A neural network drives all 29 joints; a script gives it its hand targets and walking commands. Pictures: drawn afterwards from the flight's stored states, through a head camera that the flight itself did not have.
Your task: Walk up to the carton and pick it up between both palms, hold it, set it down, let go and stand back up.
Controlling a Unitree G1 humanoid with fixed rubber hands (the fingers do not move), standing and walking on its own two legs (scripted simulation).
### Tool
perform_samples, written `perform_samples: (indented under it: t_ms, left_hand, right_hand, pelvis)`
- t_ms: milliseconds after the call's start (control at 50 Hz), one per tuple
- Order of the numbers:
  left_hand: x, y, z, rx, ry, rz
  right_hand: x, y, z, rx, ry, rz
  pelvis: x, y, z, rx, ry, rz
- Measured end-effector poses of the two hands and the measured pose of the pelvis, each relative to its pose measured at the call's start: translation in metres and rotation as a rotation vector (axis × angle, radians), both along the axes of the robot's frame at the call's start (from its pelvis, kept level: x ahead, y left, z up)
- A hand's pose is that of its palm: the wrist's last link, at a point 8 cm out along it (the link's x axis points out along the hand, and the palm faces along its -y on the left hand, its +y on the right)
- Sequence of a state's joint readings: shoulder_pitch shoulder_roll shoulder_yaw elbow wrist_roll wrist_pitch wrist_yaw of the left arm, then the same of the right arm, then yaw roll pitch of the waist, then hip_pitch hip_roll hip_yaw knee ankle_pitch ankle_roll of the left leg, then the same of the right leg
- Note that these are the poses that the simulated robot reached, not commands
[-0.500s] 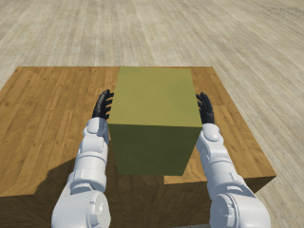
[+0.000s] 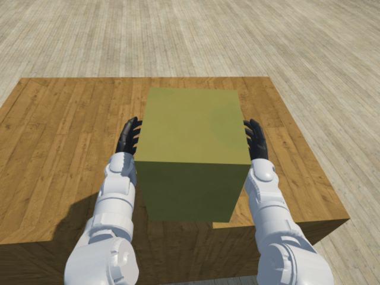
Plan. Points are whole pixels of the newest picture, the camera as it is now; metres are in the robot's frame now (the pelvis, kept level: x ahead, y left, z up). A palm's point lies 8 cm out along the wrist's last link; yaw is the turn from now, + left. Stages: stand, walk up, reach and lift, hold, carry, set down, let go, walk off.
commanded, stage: set down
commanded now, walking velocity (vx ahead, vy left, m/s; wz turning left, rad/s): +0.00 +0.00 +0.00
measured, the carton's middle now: (191, 158) +0.41 +0.01 +0.03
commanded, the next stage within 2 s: none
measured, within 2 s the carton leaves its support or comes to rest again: rests again in 0.66 s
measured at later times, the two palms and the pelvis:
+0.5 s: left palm (127, 159) +0.40 +0.15 +0.05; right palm (255, 163) +0.38 -0.14 +0.06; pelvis +0.00 +0.00 +0.00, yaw +0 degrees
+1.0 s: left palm (131, 163) +0.40 +0.15 +0.03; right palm (255, 168) +0.38 -0.14 +0.04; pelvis +0.00 +0.00 +0.00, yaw -1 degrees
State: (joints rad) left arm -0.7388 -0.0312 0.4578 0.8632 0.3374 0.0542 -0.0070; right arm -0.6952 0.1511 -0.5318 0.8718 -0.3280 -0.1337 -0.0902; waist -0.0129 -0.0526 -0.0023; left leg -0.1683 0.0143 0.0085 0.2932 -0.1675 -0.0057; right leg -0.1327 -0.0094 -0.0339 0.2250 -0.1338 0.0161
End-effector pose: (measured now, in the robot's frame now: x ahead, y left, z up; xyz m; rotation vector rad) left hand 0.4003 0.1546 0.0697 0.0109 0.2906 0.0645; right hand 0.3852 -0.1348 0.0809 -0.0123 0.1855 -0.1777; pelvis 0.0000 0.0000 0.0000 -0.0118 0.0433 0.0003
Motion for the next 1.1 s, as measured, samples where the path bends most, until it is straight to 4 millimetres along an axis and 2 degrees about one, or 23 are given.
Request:
perform_samples:
  t_ms: [260,520,680,1100]
  left_hand:
    - [-0.003,-0.002,-0.019,-0.011,0.025,-0.016]
    - [-0.004,-0.001,-0.024,0.007,0.020,-0.005]
    - [-0.005,-0.003,-0.039,-0.009,0.038,-0.010]
    - [-0.002,-0.006,-0.041,-0.007,0.011,-0.015]
  right_hand:
    - [-0.008,-0.002,-0.017,-0.014,0.024,-0.017]
    - [-0.005,-0.001,-0.023,-0.015,0.017,-0.002]
    - [-0.007,-0.002,-0.033,-0.028,0.035,-0.006]
    - [-0.007,-0.005,-0.039,-0.039,0.011,-0.011]
  pelvis:
    - [-0.002,0.003,0.000,0.000,0.022,-0.008]
    - [-0.003,0.002,0.000,-0.001,0.047,-0.005]
    - [-0.001,0.001,-0.001,0.001,0.061,0.000]
    - [-0.001,0.002,-0.001,0.000,0.076,-0.011]
